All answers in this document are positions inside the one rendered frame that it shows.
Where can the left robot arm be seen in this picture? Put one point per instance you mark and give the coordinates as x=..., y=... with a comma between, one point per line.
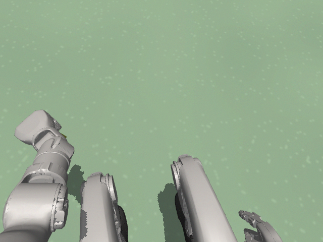
x=38, y=205

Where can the left robot hand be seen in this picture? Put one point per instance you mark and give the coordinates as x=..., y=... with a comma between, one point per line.
x=36, y=121

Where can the left robot foot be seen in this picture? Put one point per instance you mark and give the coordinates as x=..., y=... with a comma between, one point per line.
x=124, y=226

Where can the right robot foot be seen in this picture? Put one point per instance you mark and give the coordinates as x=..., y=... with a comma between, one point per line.
x=181, y=216

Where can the right robot hand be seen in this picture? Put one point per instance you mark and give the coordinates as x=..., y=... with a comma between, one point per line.
x=265, y=232

